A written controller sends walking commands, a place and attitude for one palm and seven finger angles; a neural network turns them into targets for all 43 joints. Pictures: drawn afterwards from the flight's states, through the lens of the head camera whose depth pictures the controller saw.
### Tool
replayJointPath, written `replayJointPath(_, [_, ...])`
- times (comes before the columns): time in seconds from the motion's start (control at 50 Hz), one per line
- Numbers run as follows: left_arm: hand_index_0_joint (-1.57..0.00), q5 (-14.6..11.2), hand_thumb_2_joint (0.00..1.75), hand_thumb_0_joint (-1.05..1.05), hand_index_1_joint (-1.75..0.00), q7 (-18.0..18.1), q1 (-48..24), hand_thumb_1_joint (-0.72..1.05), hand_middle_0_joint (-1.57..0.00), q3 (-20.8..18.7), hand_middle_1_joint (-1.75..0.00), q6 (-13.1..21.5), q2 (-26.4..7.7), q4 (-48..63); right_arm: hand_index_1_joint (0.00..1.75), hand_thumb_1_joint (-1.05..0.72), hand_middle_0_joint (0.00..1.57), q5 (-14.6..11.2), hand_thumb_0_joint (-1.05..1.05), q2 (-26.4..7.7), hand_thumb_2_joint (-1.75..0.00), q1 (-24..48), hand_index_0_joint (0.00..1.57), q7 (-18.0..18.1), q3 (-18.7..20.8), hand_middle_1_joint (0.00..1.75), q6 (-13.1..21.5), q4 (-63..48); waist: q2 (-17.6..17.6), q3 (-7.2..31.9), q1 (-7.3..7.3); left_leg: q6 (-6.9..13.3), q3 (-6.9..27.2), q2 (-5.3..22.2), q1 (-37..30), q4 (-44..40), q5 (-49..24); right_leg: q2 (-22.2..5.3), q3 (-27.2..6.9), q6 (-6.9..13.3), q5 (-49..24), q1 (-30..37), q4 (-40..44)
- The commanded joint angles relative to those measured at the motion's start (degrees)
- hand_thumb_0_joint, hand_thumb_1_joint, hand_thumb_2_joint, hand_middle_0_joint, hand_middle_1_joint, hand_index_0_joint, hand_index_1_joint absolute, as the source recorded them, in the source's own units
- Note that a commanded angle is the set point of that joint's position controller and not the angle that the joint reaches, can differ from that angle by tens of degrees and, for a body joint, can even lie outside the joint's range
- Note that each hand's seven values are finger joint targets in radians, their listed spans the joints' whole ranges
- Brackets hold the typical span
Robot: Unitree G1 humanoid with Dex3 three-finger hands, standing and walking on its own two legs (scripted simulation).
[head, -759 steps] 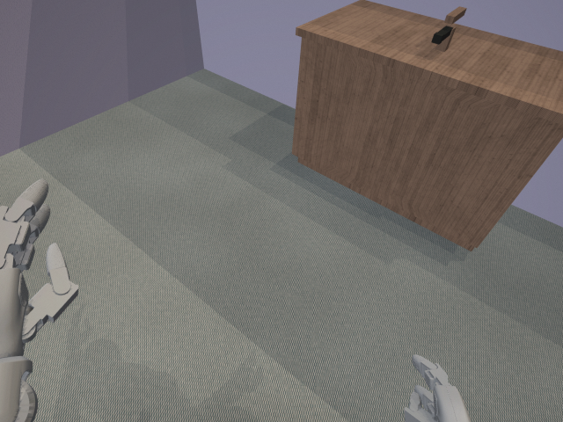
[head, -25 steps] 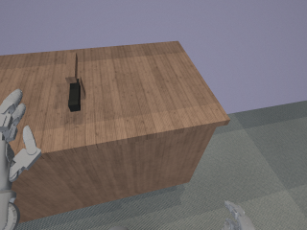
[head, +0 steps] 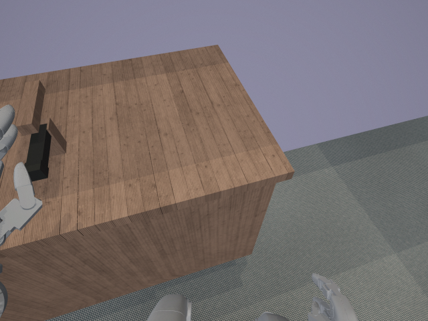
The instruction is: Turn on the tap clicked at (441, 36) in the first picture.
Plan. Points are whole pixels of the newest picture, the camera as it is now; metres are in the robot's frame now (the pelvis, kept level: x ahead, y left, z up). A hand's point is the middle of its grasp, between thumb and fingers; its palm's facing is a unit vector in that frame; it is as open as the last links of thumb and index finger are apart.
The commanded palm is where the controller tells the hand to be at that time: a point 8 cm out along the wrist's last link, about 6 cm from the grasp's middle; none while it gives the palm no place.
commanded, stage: come to a stop and stand still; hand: left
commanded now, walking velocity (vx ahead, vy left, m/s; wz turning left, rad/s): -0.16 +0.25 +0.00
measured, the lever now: (36, 170) +0.34 +0.37 +0.08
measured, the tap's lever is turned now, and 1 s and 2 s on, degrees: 0 0 0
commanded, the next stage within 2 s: look again from close up in 1.36 s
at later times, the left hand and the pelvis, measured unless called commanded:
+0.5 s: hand (57, 184) +0.25 +0.23 +0.18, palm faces +0.40 -0.81 -0.42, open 7.5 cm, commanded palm +0.19 +0.27 +0.20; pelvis +0.03 -0.01 +0.02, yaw +0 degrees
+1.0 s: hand (22, 163) +0.27 +0.28 +0.20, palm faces +0.41 -0.85 -0.32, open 7.5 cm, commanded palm +0.21 +0.30 +0.20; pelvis +0.04 +0.03 +0.02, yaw -2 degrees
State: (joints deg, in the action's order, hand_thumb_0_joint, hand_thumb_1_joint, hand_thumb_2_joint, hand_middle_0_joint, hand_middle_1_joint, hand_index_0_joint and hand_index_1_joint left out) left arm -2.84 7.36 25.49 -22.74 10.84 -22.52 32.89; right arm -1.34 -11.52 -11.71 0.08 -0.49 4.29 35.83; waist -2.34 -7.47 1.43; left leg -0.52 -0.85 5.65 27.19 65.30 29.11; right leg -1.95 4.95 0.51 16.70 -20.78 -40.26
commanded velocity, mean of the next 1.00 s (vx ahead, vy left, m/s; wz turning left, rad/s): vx -0.05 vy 0.03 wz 0.00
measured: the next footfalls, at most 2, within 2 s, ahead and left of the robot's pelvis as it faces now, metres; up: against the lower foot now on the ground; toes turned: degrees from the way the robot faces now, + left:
left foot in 0.12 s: +0.10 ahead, +0.10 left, +0.00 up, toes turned -3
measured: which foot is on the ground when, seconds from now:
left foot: up 0.00-0.10, down 0.12-1.00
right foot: down 0.00-1.00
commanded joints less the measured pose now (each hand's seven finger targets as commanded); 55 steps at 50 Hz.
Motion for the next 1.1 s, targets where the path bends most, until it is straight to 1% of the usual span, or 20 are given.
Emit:
replayJointPath(0.0, [-0.2,0.03,0.9,0.0,-0.3,2.38,-3.04,0.9,-0.2,-7.28,-0.3,2.79,-10.21,7.65,0.3,-0.9,0.2,0.27,0.0,-4.34,-0.9,6.45,0.2,1.58,1.0,0.3,3.22,-8.37,9.0,13.42,-0.81,0.92,0.67,-0.38,-6.21,-19.54,-4.58,-12.85,-13.2,9.0,-20.67,8.18,13.98])
replayJointPath(0.06, [-0.2,0.0,0.9,0.0,-0.3,2.91,-4.23,0.9,-0.2,-5.13,-0.3,3.76,-8.42,13.31,0.3,-0.9,0.2,0.78,0.0,-4.87,-0.9,5.86,0.2,2.63,1.79,0.3,4.22,-9.18,2.79,15.67,-1.22,0.17,-2.33,-4.92,-18.07,-37.87,-20.47,-7.92,-8.49,4.13,-11.1,8.41,11.18])
replayJointPath(0.1, [-0.2,-0.04,0.9,0.0,-0.3,3.58,-4.0,0.9,-0.2,-5.26,-0.3,4.17,-9.3,17.48,0.3,-0.9,0.2,0.38,0.0,-7.26,-0.9,6.74,0.2,3.36,3.13,0.3,4.86,-10.51,-7.89,14.1,-0.54,3.85,9.86,5.1,-20.2,-41.35,-27.6,-3.86,-7.11,1.16,-3.75,3.45,5.47])
replayJointPath(0.16, [-0.2,0.66,0.9,0.0,-0.3,3.1,-2.81,0.9,-0.2,-4.98,-0.3,3.58,-9.21,15.6,0.3,-0.9,0.2,0.96,0.0,-5.88,-0.9,6.66,0.2,3.12,1.57,0.3,5.29,-10.88,-16.79,8.22,-0.19,5.51,11.94,7.95,-8.83,-47.0,-26.42,-0.63,-3.72,-0.05,5.98,6.63,2.88])
replayJointPath(0.2, [-0.2,0.76,0.9,0.0,-0.3,3.38,-4.86,0.9,-0.2,-5.92,-0.3,3.77,-10.0,14.57,0.3,-0.9,0.2,0.65,0.0,-5.93,-0.9,6.01,0.2,3.28,1.28,0.3,5.67,-10.59,-13.26,7.57,-0.08,3.97,7.81,6.14,-7.47,-43.33,-27.05,-0.99,-3.76,0.23,-1.98,10.22,9.9])
replayJointPath(0.24, [-0.2,0.54,0.9,0.0,-0.3,3.22,-2.65,0.9,-0.2,-4.97,-0.3,3.05,-7.92,9.13,0.3,-0.9,0.2,0.43,0.0,-6.13,-0.9,4.44,0.2,2.94,1.63,0.3,5.39,-10.6,-4.46,10.66,-0.42,1.94,4.73,2.61,-7.25,-38.85,-24.05,-2.52,-7.04,0.97,-14.77,14.22,14.29])
replayJointPath(0.3, [-0.2,-0.72,0.9,0.0,-0.3,2.59,0.52,0.9,-0.2,-3.18,-0.3,1.55,-5.47,3.9,0.3,-0.9,0.2,0.29,0.0,-6.34,-0.9,2.82,0.2,2.87,2.53,0.3,4.6,-10.64,4.66,11.04,-1.43,-0.36,1.4,-2.09,-11.21,-32.55,-15.88,-9.27,-16.32,4.52,-13.7,7.73,20.51])
replayJointPath(0.36, [-0.2,-0.68,0.9,0.0,-0.3,2.5,-1.44,0.9,-0.2,-2.38,-0.3,0.88,-5.98,3.79,0.3,-0.9,0.2,0.35,0.0,-5.98,-0.9,3.72,0.2,2.92,1.69,0.3,3.71,-10.84,6.54,11.74,-1.45,-0.01,2.43,-2.4,-12.91,-32.53,-15.8,-11.02,-15.64,4.9,-9.77,5.63,21.19])
replayJointPath(0.44, [-0.2,-0.61,0.9,0.0,-0.3,2.43,-2.72,0.9,-0.2,-3.26,-0.3,0.51,-7.54,7.94,0.3,-0.9,0.2,0.58,0.0,-6.25,-0.9,5.41,0.2,3.87,1.35,0.3,3.28,-11.61,5.36,12.69,-0.87,1.33,4.18,0.07,-14.87,-39.39,-18.94,-5.79,-10.02,1.87,-5.08,6.52,18.65])
replayJointPath(0.46, [-0.2,6.99,0.9,0.0,-0.3,1.73,-58.05,0.9,-0.2,-35.36,-0.3,6.37,-51.35,13.95,0.3,-0.9,0.2,3.43,0.0,-6.6,-0.9,-1.32,0.2,4.15,3.58,0.3,6.75,-9.0,18.21,4.07,2.35,1.62,-1.65,-2.59,-5.06,-28.43,-19.01,-6.63,-16.42,-1.13,-16.23,1.99,26.7])
replayJointPath(0.48, [-0.2,2.69,0.9,0.0,-0.3,-1.36,-25.88,0.9,-0.2,-12.38,-0.3,4.39,-17.84,-14.83,0.3,-0.9,0.2,1.96,0.0,-1.99,-0.9,1.44,0.2,3.35,1.7,0.3,7.43,-7.03,17.15,12.96,1.17,1.21,0.56,-9.43,-8.89,-27.23,-14.98,-10.53,-17.85,6.13,-21.67,6.07,21.5])
replayJointPath(0.5, [-0.2,-0.08,0.9,0.0,-0.3,-0.12,-18.29,0.9,-0.2,-8.15,-0.3,4.2,-13.2,-4.03,0.3,-0.9,0.2,-0.23,0.0,-4.47,-0.9,3.4,0.2,1.98,2.61,0.3,6.93,-10.52,5.62,12.38,1.35,0.64,0.8,-5.95,-12.33,-32.7,-16.13,-11.99,-19.07,6.49,-28.28,8.84,18.13])
replayJointPath(0.52, [-0.2,0.54,0.9,0.0,-0.3,-0.17,-19.52,0.9,-0.2,-4.38,-0.3,4.72,-9.49,-6.6,0.3,-0.9,0.2,-0.07,0.0,-5.18,-0.9,1.5,0.2,1.86,2.43,0.3,7.4,-10.01,4.16,15.41,0.75,0.29,-2.18,-5.55,-15.34,-36.05,-17.44,-10.28,-16.77,5.42,-23.43,10.62,17.48])
replayJointPath(0.54, [-0.2,0.15,0.9,0.0,-0.3,-0.49,-20.15,0.9,-0.2,-2.62,-0.3,6.44,-9.55,-0.62,0.3,-0.9,0.2,0.46,0.0,-5.92,-0.9,2.31,0.2,1.64,2.42,0.3,8.07,-9.7,-0.73,17.29,1.26,0.72,-1.4,-6.14,-16.94,-38.31,-19.35,-7.93,-13.89,3.67,-19.96,12.41,16.78])
replayJointPath(0.62, [-0.2,0.25,0.9,0.0,-0.3,-0.89,-8.52,0.9,-0.2,2.5,-0.3,7.13,-4.81,7.74,0.3,-0.9,0.2,0.31,0.0,-7.17,-0.9,4.65,0.2,-0.6,3.0,0.3,9.02,-10.44,-5.12,16.38,1.65,3.33,5.7,0.74,-16.47,-43.71,-26.0,-2.02,-7.61,0.54,-8.72,12.08,12.1])
replayJointPath(0.7, [-0.2,0.73,0.9,0.0,-0.3,0.02,-5.19,0.9,-0.2,-8.43,-0.3,7.75,-13.68,6.45,0.3,-0.9,0.2,0.23,0.0,-7.62,-0.9,6.2,0.2,-0.5,2.51,0.3,7.94,-11.1,-1.99,10.66,1.85,3.22,6.9,1.57,-3.34,-50.55,-6.33,0.49,-4.52,0.0,-1.15,15.96,10.49])
replayJointPath(0.74, [-0.2,0.11,0.9,0.0,-0.3,-0.28,-5.62,0.9,-0.2,-9.36,-0.3,8.35,-12.53,4.92,0.3,-0.9,0.2,0.24,0.0,-6.99,-0.9,5.1,0.2,-0.05,2.49,0.3,7.41,-11.77,-0.13,10.23,1.23,3.54,7.13,1.5,-1.64,-50.48,-3.87,0.26,-3.98,0.12,-1.41,16.72,10.83])
replayJointPath(0.8, [-0.2,-0.26,0.9,0.0,-0.3,-0.7,-8.66,0.9,-0.2,-10.12,-0.3,9.14,-13.26,6.65,0.3,-0.9,0.2,0.3,0.0,-6.8,-0.9,5.17,0.2,0.42,2.41,0.3,7.48,-11.68,-4.1,10.65,0.58,3.34,6.59,1.4,-4.65,-49.63,-6.63,-0.03,-4.17,0.26,-4.02,15.7,11.76])
replayJointPath(0.9, [-0.2,0.38,0.9,0.0,-0.3,-1.45,-11.57,0.9,-0.2,-2.06,-0.3,9.16,-6.59,8.71,0.3,-0.9,0.2,0.45,0.0,-6.73,-0.9,4.06,0.2,-0.02,2.42,0.3,9.33,-10.5,-6.28,12.4,0.09,2.24,4.91,0.55,-11.33,-46.71,-15.08,-0.08,-4.42,0.57,-9.11,13.91,13.65])
replayJointPath(1.08, [-0.2,1.24,0.9,0.0,-0.3,-0.7,-10.58,0.9,-0.2,-2.37,-0.3,6.65,-6.74,3.67,0.3,-0.9,0.2,0.95,0.0,-7.14,-0.9,4.03,0.2,0.11,2.74,0.3,7.28,-9.76,-0.31,13.1,-0.08,0.24,3.72,-1.05,-13.43,-43.95,-25.14,-0.43,-5.08,0.59,-15.16,14.96,16.77])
